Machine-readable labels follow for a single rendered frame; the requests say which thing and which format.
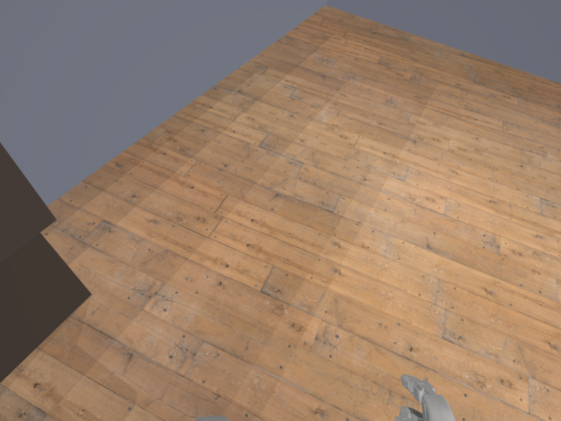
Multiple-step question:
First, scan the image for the drawer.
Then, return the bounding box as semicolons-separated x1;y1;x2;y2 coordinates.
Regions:
0;143;57;263

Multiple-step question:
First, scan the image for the right robot hand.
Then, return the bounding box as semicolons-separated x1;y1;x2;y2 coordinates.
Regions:
395;375;456;421

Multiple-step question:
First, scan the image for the cabinet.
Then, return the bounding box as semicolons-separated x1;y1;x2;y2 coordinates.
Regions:
0;233;92;383

